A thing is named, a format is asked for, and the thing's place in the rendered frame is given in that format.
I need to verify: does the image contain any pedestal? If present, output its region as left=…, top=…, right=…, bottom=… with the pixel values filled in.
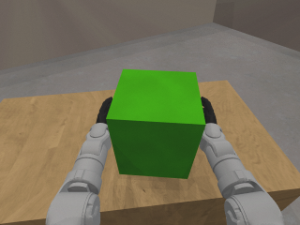
left=0, top=80, right=300, bottom=225

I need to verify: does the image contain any right robot hand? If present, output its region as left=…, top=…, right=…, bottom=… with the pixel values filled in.
left=201, top=97, right=218, bottom=124

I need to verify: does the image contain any robot left forearm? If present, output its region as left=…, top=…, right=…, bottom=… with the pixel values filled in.
left=45, top=123, right=112, bottom=225

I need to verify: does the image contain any robot right upper arm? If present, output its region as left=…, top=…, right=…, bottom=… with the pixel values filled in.
left=224, top=191, right=284, bottom=225

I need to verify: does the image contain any carton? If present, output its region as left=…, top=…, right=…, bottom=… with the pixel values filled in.
left=106, top=68, right=206, bottom=179

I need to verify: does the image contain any robot left upper arm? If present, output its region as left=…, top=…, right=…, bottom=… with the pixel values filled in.
left=47, top=191, right=100, bottom=225

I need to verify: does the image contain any robot right forearm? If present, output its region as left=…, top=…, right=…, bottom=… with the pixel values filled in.
left=199, top=123, right=285, bottom=225

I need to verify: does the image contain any left robot hand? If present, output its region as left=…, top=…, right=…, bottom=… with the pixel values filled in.
left=96, top=97, right=113, bottom=125

